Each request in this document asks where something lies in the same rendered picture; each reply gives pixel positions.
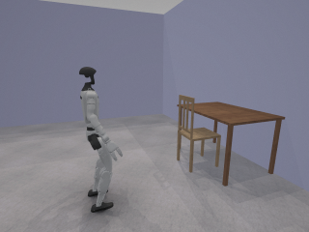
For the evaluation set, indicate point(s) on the right robot hand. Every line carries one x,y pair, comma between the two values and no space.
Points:
111,146

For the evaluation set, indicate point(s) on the right robot shin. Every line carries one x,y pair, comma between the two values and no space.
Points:
103,185

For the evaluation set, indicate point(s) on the chair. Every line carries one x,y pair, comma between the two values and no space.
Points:
194,134

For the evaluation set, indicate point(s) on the right robot upper arm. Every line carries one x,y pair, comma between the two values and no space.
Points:
91,97

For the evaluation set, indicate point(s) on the robot right forearm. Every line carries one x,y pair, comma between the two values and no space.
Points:
99,129

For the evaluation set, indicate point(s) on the humanoid robot torso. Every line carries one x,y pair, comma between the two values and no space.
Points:
89,131

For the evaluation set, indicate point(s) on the table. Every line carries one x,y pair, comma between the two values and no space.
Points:
233,115

